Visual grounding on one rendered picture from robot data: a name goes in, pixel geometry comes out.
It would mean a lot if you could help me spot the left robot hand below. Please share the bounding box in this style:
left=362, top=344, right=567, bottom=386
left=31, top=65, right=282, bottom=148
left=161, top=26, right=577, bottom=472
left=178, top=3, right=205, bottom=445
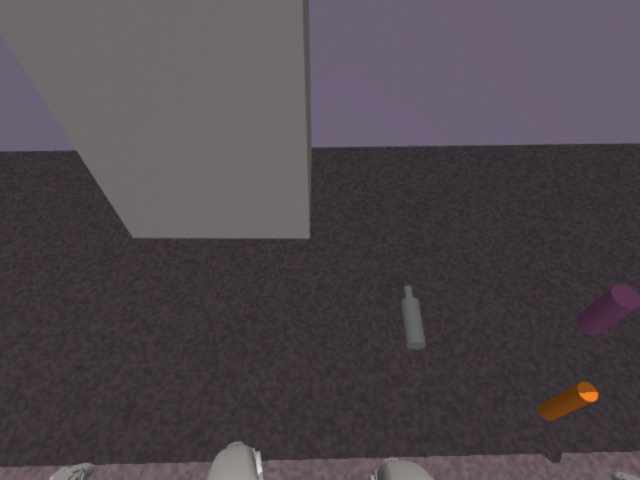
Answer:
left=49, top=463, right=94, bottom=480

